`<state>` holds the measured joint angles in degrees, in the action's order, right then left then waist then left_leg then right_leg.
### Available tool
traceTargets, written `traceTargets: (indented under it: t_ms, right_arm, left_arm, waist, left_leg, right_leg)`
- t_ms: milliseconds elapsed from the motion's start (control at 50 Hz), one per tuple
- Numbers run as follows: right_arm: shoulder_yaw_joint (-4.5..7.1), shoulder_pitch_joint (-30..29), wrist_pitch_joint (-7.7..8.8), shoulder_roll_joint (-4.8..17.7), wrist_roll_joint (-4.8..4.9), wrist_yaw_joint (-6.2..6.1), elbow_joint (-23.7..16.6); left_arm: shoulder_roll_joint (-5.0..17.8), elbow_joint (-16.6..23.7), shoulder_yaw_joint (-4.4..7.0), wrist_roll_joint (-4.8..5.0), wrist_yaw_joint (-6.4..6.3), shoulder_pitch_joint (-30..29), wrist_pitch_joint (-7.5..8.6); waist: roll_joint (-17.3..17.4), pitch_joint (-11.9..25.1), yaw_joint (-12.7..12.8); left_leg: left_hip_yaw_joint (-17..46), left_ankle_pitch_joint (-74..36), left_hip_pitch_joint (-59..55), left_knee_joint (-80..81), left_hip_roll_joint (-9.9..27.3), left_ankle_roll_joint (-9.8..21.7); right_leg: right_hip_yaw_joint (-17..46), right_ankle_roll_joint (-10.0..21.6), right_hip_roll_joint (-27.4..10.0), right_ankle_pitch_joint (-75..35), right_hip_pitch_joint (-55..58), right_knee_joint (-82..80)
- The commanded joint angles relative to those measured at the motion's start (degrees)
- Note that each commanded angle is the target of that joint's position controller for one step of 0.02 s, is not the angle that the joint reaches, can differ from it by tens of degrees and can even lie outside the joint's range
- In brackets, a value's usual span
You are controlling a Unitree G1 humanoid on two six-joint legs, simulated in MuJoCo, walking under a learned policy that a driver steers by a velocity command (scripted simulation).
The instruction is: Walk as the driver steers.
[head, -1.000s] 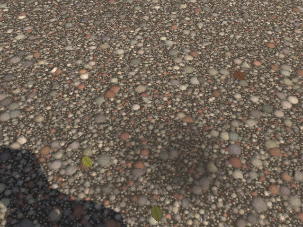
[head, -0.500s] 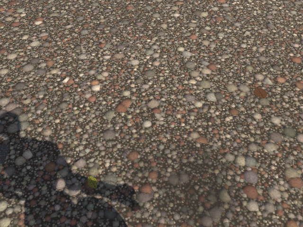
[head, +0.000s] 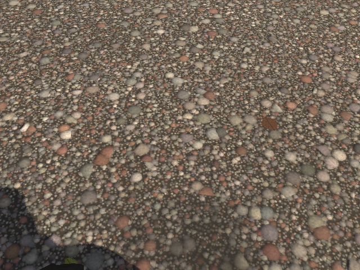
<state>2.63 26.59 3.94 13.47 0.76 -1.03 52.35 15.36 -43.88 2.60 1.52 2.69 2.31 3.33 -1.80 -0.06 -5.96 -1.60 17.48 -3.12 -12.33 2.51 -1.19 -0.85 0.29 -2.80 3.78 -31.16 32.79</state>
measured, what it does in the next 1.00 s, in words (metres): walks ahead: right foot, then left foot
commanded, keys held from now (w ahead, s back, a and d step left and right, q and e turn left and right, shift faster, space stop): w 0.68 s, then w+e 0.32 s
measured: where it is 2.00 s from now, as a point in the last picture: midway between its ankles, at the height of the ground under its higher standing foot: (197, 172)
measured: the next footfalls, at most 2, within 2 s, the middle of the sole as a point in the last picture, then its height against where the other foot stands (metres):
right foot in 0.08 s outside the picture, level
left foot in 0.60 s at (142, 268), level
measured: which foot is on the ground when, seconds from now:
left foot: down 0.00-0.08, up 0.10-0.58, down 0.60-1.00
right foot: up 0.00-0.06, down 0.08-0.62, up 0.64-1.00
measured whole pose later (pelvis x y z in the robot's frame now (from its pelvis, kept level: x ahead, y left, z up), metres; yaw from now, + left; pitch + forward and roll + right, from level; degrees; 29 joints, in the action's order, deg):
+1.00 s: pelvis +0.53 -0.02 +0.00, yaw -8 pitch +0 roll +3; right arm 3.4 16.4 5.7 15.3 -0.5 -0.2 51.3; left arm 15.8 -48.3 3.0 1.0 1.3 8.0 2.5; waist -2.2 -1.6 -3.1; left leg -10.1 12.8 -1.8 -10.5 -2.8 1.9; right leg 3.0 0.5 -6.3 -3.7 -38.5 40.3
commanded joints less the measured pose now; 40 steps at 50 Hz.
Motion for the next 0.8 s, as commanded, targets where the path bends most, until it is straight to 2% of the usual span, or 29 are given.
traceTargets:
  t_ms: [20,40,60,80,100,120,140,160,180,200,240,280,320,400,460,500,540,560,580,600,620,640,660,680,700,720,760,800]
  right_arm:
    - [3.14,0.2,-0.13,12.2,0.67,-0.07,-1.3]
    - [3.25,-1.4,-0.35,12.5,0.69,-0.08,-1.5]
    - [2.92,-1.8,-0.46,11.5,0.47,-0.1,-1.6]
    - [1.92,-2.3,-0.35,9.1,-0.63,-0.17,-3.2]
    - [-0.28,2.9,0.91,1.2,-0.58,0.09,-4.9]
    - [1.06,0.1,2.38,6.7,1.06,0.2,-4.2]
    - [2.01,-5.0,3.15,10.0,2.23,0.48,-5.7]
    - [1.99,-7.6,3.35,9.9,1.8,0.24,-6.1]
    - [2.19,-9.1,3.19,9.3,0.72,-0.01,-6.3]
    - [2.25,-8.4,2.7,8.2,0.3,0.01,-6.2]
    - [1.94,-7.4,1.62,6.0,0.17,0.22,-6.0]
    - [1.83,-10.1,0.84,5.7,-0.33,0.16,-7.3]
    - [1.53,-14.5,0.83,5.4,-0.75,0.29,-9.0]
    - [0.39,-23.7,1.61,3.9,-0.21,1.54,-11.4]
    - [0.09,-29.0,1.93,4.3,0.29,2.58,-13.5]
    - [0.19,-31.1,2.12,5.0,0.32,3.3,-14.8]
    - [0.61,-30.1,2.15,6.4,0.27,3.73,-15.0]
    - [1.19,-27.3,2.11,7.7,0.23,3.69,-14.4]
    - [2.24,-20.7,2.06,9.5,0.17,3.46,-12.6]
    - [3.52,-11.1,1.95,12.3,-0.1,2.9,-9.9]
    - [4.83,-2.9,1.8,17.9,-1.59,2.4,-8.6]
    - [4.2,-1.5,1.5,15.3,-0.56,2.56,-7.7]
    - [2.88,-4.8,1.38,11.5,-0.1,2.52,-8.2]
    - [2.36,-9.2,1.27,9.9,-0.32,2.29,-9.0]
    - [1.88,-12.9,1.4,8.4,-0.72,2.38,-9.2]
    - [1.44,-15.3,1.86,6.6,-1.17,2.44,-9.4]
    - [1.57,-16.6,2.66,6.6,-1.48,2.62,-8.7]
    - [1.98,-16.2,3.32,7.8,-1.73,2.4,-7.5]
  left_arm:
    - [5.3,5.5,0.97,0.15,0.34,-6.3,1.63]
    - [6.6,4.1,1.7,-0.05,0.11,-1.6,1.69]
    - [9.0,0.9,3.14,0.01,-0.43,7.7,1.6]
    - [12.8,-1.7,4.41,-0.38,-1.13,19.0,1.41]
    - [18.2,-3.2,5.27,-1.04,-1.03,23.3,0.96]
    - [12.7,-3.1,3.75,-0.94,-0.9,21.7,1.16]
    - [9.9,-2.5,2.79,-0.95,-1.03,17.2,1.4]
    - [8.2,-1.9,2.27,-1.03,-1.04,13.2,1.53]
    - [6.5,-1.5,1.8,-1.34,-0.88,10.3,1.69]
    - [5.4,-1.5,1.48,-1.96,-0.88,8.9,1.95]
    - [5.3,-2.3,1.57,-1.76,-0.98,9.1,2.41]
    - [6.5,-3.5,1.8,-1.39,-1.31,10.4,2.86]
    - [7.5,-4.3,1.98,-1.3,-1.85,12.0,2.68]
    - [8.9,-5.8,2.02,-0.79,-2.54,15.8,2.18]
    - [9.4,-7.7,2.04,-0.33,-2.66,19.7,1.46]
    - [9.7,-8.6,2.17,-0.28,-2.84,21.0,0.73]
    - [10.5,-8.8,2.46,-0.32,-3.05,20.7,0.13]
    - [11.2,-8.7,2.64,-0.45,-3.14,20.0,-0.13]
    - [11.2,-8.6,2.56,-0.61,-3.19,18.9,-0.55]
    - [9.9,-7.9,1.92,-1.03,-3.33,18.6,-0.72]
    - [4.5,-6.1,0.13,-1.79,-2.96,23.4,0.08]
    - [2.1,-7.4,-0.82,-1.17,-2.48,25.3,1.34]
    - [8.9,-6.1,0.94,0.39,-2.13,20.0,2.47]
    - [9.5,-4.5,1.1,1.39,-2.02,15.0,3.06]
    - [8.5,-4.3,1.04,1.1,-2.22,13.3,2.96]
    - [8.1,-4.8,1.46,0.42,-2.48,13.5,2.21]
    - [5.3,-6.1,1.16,0.21,-2.63,16.5,0.38]
    - [4.5,-5.5,1.13,0.21,-2.91,15.5,-0.72]
  waist:
    - [10.9,-6.3,2.6]
    - [10.7,-3.6,5.8]
    - [8.7,2.3,10.0]
    - [2.3,11.6,14.4]
    - [-16.9,19.4,11.6]
    - [-12.2,17.6,13.0]
    - [-9.4,9.4,12.0]
    - [-4.5,5.6,10.2]
    - [-2.2,2.4,8.6]
    - [-3.4,1.7,6.8]
    - [-3.1,0.8,5.4]
    - [-1.5,-1.3,5.0]
    - [-0.5,-2.7,5.9]
    - [-0.3,-4.3,9.0]
    - [-0.1,-5.4,10.7]
    - [-0.3,-5.4,10.5]
    - [-1.3,-3.7,8.9]
    - [-2.5,-1.5,7.1]
    - [-2.8,2.7,3.2]
    - [-1.9,9.2,-1.0]
    - [8.0,19.3,-0.6]
    - [16.2,25.3,-0.1]
    - [11.6,17.2,-0.8]
    - [8.8,9.8,0.5]
    - [4.6,4.6,2.5]
    - [4.9,2.3,4.4]
    - [6.2,1.1,6.6]
    - [5.9,-0.8,7.2]
  left_leg:
    - [8.3,-14.2,2.7,1.6,14.1,9.8]
    - [6.6,-24.4,3.4,-3.8,13.0,8.8]
    - [3.4,-33.3,6.3,-14.5,10.0,7.3]
    - [0.9,-23.8,17.8,-32.1,7.0,5.0]
    - [0.8,10.4,39.4,-52.8,-3.9,1.0]
    - [8.9,14.7,45.5,-61.5,-2.4,1.5]
    - [8.0,10.3,49.4,-63.4,0.6,2.8]
    - [6.4,4.8,47.5,-61.5,3.5,3.4]
    - [5.9,0.8,45.4,-58.1,5.1,3.2]
    - [6.3,-1.8,41.7,-55.9,6.5,3.2]
    - [5.8,-3.5,39.3,-53.0,6.8,2.6]
    - [5.1,-6.3,41.6,-48.5,7.1,1.4]
    - [4.7,-12.1,43.6,-40.8,6.8,0.6]
    - [1.7,-23.5,39.2,-24.9,3.8,0.9]
    - [1.8,-24.3,40.1,-19.4,2.6,1.8]
    - [2.3,-21.4,41.1,-17.2,2.0,3.0]
    - [1.6,-16.7,38.1,-15.9,0.7,4.4]
    - [0.4,-14.2,33.3,-15.9,-0.9,5.4]
    - [-1.3,-14.4,24.0,-14.6,-2.8,7.0]
    - [0.3,-16.4,8.6,-15.9,-1.0,9.3]
    - [22.0,-14.0,-15.9,-17.4,14.2,17.1]
    - [43.2,-6.1,-23.4,-8.2,21.4,22.6]
    - [38.2,-1.5,-17.7,-5.8,19.1,19.3]
    - [29.6,-3.3,-8.9,-4.4,16.8,17.2]
    - [23.1,-7.2,-0.1,-2.0,14.6,15.8]
    - [18.5,-9.8,5.7,0.2,12.6,14.4]
    - [13.6,-11.7,12.2,3.9,11.4,14.2]
    - [9.2,-13.8,14.6,6.3,11.4,14.5]
  right_leg:
    - [-1.4,2.5,1.2,3.6,1.8,-3.6]
    - [-2.5,3.8,2.6,3.6,8.9,-4.9]
    - [-3.1,5.5,3.7,3.2,21.4,-5.4]
    - [6.7,8.5,-5.0,4.2,39.6,-3.5]
    - [34.8,17.4,-18.6,17.5,56.1,-11.8]
    - [41.6,17.4,-19.0,24.6,52.4,-17.9]
    - [33.5,15.3,-17.4,21.6,45.9,-18.2]
    - [26.9,13.9,-15.1,15.9,38.5,-18.8]
    - [21.9,13.2,-12.7,10.5,32.1,-20.2]
    - [18.4,12.7,-11.0,6.6,28.1,-21.7]
    - [14.7,13.4,-10.0,0.9,24.6,-24.2]
    - [11.7,14.0,-9.9,-4.9,23.2,-25.6]
    - [9.0,13.6,-9.1,-8.2,23.5,-26.2]
    - [4.5,11.5,-6.9,-7.3,23.3,-27.2]
    - [4.9,11.3,-9.1,-7.3,29.2,-25.6]
    - [5.3,10.8,-11.0,-10.5,34.2,-23.1]
    - [5.3,9.8,-12.0,-18.2,37.7,-19.3]
    - [4.9,9.2,-11.7,-27.2,38.5,-15.4]
    - [3.3,8.1,-10.0,-35.7,37.6,-7.2]
    - [1.5,6.4,-7.2,-33.3,30.5,4.9]
    - [-1.1,3.0,-0.4,-11.3,9.0,27.2]
    - [4.2,1.5,6.7,27.8,-4.0,40.3]
    - [8.0,2.5,2.8,27.4,-10.0,44.5]
    - [6.3,3.1,-0.1,22.7,-11.2,43.3]
    - [5.3,2.8,-2.6,18.4,-9.5,39.1]
    - [5.7,2.6,-4.5,15.4,-6.2,35.3]
    - [5.9,1.5,-5.4,12.8,-1.2,33.2]
    - [6.8,0.5,-5.5,9.5,-2.8,30.4]
Keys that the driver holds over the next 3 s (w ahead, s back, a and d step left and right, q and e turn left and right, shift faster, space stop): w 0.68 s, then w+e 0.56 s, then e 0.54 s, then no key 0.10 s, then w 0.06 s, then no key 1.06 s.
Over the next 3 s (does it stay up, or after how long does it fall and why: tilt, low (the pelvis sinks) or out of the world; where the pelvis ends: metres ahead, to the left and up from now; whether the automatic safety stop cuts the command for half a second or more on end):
stays up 0.90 -0.18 0.00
